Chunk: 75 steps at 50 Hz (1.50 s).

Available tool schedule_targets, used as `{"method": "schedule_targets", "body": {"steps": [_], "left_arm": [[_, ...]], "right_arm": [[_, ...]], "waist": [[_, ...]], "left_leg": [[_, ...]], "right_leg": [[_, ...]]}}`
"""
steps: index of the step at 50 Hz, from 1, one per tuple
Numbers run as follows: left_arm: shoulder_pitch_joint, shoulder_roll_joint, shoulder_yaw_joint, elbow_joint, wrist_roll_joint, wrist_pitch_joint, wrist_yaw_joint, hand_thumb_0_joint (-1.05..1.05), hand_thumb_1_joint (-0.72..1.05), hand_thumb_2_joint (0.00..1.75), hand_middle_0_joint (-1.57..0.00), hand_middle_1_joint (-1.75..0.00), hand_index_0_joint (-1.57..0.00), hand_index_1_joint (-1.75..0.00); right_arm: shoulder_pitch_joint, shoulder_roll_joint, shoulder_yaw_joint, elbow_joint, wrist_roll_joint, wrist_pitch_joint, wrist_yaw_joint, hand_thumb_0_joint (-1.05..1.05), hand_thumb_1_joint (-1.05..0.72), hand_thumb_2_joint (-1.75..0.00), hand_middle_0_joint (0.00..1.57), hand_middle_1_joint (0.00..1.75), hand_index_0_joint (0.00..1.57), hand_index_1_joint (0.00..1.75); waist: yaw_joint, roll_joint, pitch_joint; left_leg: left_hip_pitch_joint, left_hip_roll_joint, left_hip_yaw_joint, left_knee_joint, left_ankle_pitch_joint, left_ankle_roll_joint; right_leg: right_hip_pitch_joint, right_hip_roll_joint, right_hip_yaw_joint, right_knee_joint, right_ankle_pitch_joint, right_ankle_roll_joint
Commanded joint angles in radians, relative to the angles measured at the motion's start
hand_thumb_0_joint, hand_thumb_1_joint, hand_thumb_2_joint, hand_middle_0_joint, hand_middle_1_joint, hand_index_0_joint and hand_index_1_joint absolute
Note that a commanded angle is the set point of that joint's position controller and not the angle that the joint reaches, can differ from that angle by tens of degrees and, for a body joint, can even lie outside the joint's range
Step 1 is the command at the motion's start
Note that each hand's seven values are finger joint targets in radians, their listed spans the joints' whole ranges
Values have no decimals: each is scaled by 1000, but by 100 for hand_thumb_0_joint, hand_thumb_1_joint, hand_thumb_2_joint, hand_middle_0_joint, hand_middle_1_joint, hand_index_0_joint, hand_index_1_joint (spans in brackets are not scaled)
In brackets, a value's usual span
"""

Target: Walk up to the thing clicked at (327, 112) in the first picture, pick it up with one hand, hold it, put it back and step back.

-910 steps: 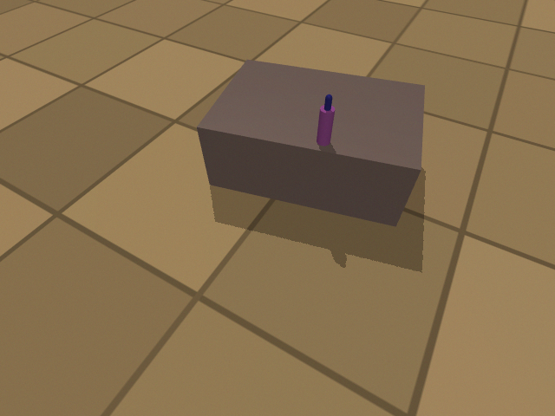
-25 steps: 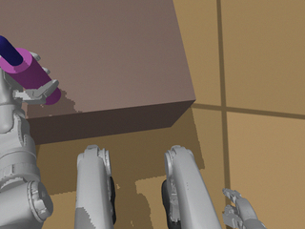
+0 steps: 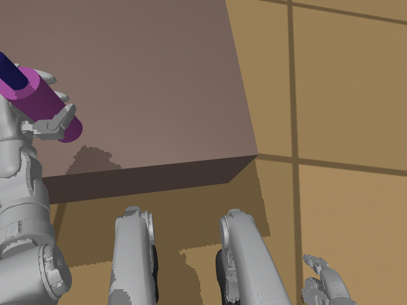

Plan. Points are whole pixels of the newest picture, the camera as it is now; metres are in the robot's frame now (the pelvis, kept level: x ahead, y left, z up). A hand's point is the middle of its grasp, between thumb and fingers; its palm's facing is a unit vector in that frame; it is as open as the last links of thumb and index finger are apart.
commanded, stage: settle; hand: left
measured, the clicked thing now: (38, 101) +0.45 +0.28 +0.03
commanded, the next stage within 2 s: lift in 0.38 s
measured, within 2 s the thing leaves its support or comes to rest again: neither
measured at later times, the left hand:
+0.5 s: hand (36, 95) +0.45 +0.28 +0.04, palm faces +0.23 -0.97 -0.01, open 8.1 cm
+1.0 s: hand (16, 86) +0.42 +0.25 +0.12, palm faces +0.22 -0.97 -0.02, open 8.1 cm
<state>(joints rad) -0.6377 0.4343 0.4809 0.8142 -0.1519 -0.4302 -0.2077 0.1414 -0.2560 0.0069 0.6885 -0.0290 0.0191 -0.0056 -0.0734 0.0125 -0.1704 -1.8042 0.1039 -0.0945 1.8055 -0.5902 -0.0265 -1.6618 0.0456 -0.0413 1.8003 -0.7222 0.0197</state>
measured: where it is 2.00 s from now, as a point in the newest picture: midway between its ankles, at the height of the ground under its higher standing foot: (189, 289)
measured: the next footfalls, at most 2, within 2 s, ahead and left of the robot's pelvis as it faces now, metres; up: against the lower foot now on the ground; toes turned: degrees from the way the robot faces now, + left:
none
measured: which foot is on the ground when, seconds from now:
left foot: down 0.00-1.00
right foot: down 0.00-1.00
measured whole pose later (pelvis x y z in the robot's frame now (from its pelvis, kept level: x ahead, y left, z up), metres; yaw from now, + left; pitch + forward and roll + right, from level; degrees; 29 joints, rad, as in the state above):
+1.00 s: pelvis +0.02 +0.01 +0.10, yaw +3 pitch +26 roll -5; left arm -0.43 0.31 0.34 0.61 -0.17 -0.38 -0.14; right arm 0.17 -0.23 0.00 0.70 0.00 0.00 -0.01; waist -0.05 0.03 -0.15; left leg -1.39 0.09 -0.07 1.47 -0.53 -0.02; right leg -1.25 0.02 -0.04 1.44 -0.64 0.02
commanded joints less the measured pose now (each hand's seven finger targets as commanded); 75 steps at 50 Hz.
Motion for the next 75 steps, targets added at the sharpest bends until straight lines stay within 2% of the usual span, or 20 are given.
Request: {"method": "schedule_targets", "body": {"steps": [1, 6, 10, 27, 32, 34, 35, 43, 44, 48, 49, 50, 51, 53, 55, 59, 63, 66, 73, 75], "left_arm": [[-331, 256, 44, -252, -23, -89, 1, 0, 35, 124, -125, -137, -129, -135], [-336, 245, 27, -261, -20, -87, -1, 0, 33, 123, -123, -136, -127, -133], [-333, 244, 32, -256, -22, -90, 7, 0, 35, 125, -125, -137, -129, -135], [-294, 216, 17, -236, -9, -100, 15, 0, 34, 125, -126, -141, -132, -137], [-276, 202, 5, -296, -12, -93, 24, 0, 34, 126, -128, -144, -134, -140], [-270, 176, -25, -334, -16, -89, 25, 0, 32, 127, -128, -144, -133, -140], [-257, 185, -12, -339, -18, -87, 27, 0, 34, 127, -128, -144, -133, -140], [-173, 133, -56, -441, -34, -62, 56, 0, 38, 130, -130, -146, -135, -142], [-163, 111, -71, -431, -37, -56, 61, 0, 37, 131, -131, -147, -136, -144], [-87, 56, -122, -473, -40, -36, 77, 0, 35, 130, -130, -146, -135, -143], [-109, 90, -97, -516, -37, -35, 85, 0, 35, 130, -131, -146, -136, -143], [-58, 71, -109, -488, -38, -26, 91, 0, 36, 130, -130, -145, -134, -142], [-57, 29, -156, -522, -38, -21, 92, 0, 38, 131, -130, -145, -135, -142], [1, 50, -121, -500, -35, -10, 108, 0, 36, 131, -131, -146, -135, -143], [-39, 19, -164, -552, -35, -7, 119, 0, 34, 131, -131, -144, -134, -142], [14, 2, -165, -522, -27, 1, 140, 0, 34, 131, -131, -144, -134, -142], [28, -34, -210, -516, -25, -1, 135, 0, 35, 130, -129, -143, -133, -141], [42, -28, -199, -505, -32, -5, 139, 0, 33, 129, -132, -143, -135, -141], [50, -56, -231, -559, -39, -33, 139, 0, 35, 129, -132, -145, -137, -142], [68, -35, -210, -558, -38, -36, 145, 0, 35, 130, -132, -145, -136, -143]], "right_arm": [[128, -169, -60, -53, -6, -17, -10, 0, -88, -89, 20, 30, 20, 30], [134, -167, -58, -48, -12, -17, -7, 0, -89, -89, 20, 30, 20, 30], [130, -164, -57, -50, -10, -16, -5, 0, -89, -89, 20, 30, 20, 30], [136, -158, -60, -50, -11, -18, 3, 0, -91, -90, 20, 30, 20, 30], [131, -157, -64, -56, -5, -17, 4, 0, -91, -90, 20, 30, 20, 30], [128, -153, -64, -64, -2, -21, 2, 0, -90, -90, 20, 30, 20, 30], [132, -155, -66, -57, -1, -21, 0, 0, -91, -90, 20, 30, 20, 30], [110, -146, -69, -70, 17, -32, -11, 0, -90, -89, 20, 30, 20, 30], [114, -143, -68, -66, 19, -34, -12, 0, -90, -89, 20, 30, 20, 30], [104, -138, -69, -71, 28, -45, -17, 0, -90, -89, 20, 30, 20, 30], [112, -139, -71, -70, 29, -44, -18, 0, -90, -89, 20, 30, 20, 30], [110, -140, -72, -74, 32, -43, -20, 0, -90, -89, 20, 30, 20, 30], [110, -131, -67, -79, 33, -45, -20, 0, -89, -89, 20, 30, 20, 30], [112, -131, -70, -75, 36, -46, -23, 0, -90, -89, 20, 30, 20, 30], [100, -121, -64, -92, 38, -47, -25, 0, -89, -89, 20, 30, 20, 30], [97, -121, -67, -101, 38, -51, -26, 0, -89, -89, 20, 30, 20, 30], [105, -123, -67, -109, 36, -56, -27, 0, -89, -89, 20, 30, 20, 30], [109, -118, -65, -114, 36, -59, -25, 0, -90, -89, 20, 30, 20, 30], [91, -116, -65, -127, 35, -65, -21, 0, -90, -89, 20, 30, 20, 30], [88, -114, -65, -128, 35, -63, -24, 0, -90, -89, 20, 30, 20, 30]], "waist": [[15, 157, -620], [11, 162, -649], [15, 155, -617], [16, 146, -612], [23, 155, -627], [17, 152, -623], [23, 153, -632], [34, 148, -570], [19, 128, -556], [26, 111, -506], [31, 127, -537], [35, 111, -512], [22, 108, -494], [30, 83, -465], [21, 80, -418], [22, 66, -352], [13, 72, -336], [21, 58, -319], [32, 74, -287], [39, 64, -293]], "left_leg": [[639, -22, 0, -213, 192, 47], [686, -26, 9, -214, 275, 52], [695, -24, 2, -253, 221, 48], [762, -28, 0, -302, 285, 48], [819, -28, -4, -349, 278, 44], [824, -32, 5, -365, 269, 44], [841, -32, 4, -372, 277, 45], [924, -36, 4, -478, 244, 36], [929, -36, 3, -486, 253, 38], [969, -42, 19, -535, 283, 39], [1006, -41, 16, -548, 314, 39], [1017, -42, 19, -561, 324, 39], [1032, -42, 20, -578, 331, 38], [1033, -45, 26, -602, 344, 41], [1040, -49, 38, -637, 310, 39], [1069, -53, 40, -708, 262, 34], [1152, -51, 41, -755, 313, 31], [1158, -56, 53, -774, 335, 34], [1224, -59, 55, -855, 292, 23], [1236, -60, 61, -862, 310, 25]], "right_leg": [[180, 5, -10, -265, 260, -51], [228, 3, -7, -286, 327, -47], [230, 3, -8, -311, 283, -50], [297, -3, -11, -355, 335, -49], [338, -3, -12, -393, 330, -50], [372, -3, -10, -420, 331, -49], [379, -5, -9, -427, 338, -48], [465, -8, -8, -520, 321, -48], [493, -8, -9, -533, 338, -44], [564, -9, -1, -591, 376, -42], [586, -10, -3, -602, 396, -42], [603, -11, -3, -620, 407, -40], [624, -11, -5, -636, 419, -39], [674, -12, -1, -668, 440, -35], [708, -14, 8, -711, 425, -34], [749, -17, 4, -765, 384, -37], [789, -15, -5, -798, 427, -38], [843, -18, 0, -833, 458, -33], [891, -21, -6, -882, 421, -36], [920, -21, -1, -899, 438, -33]]}}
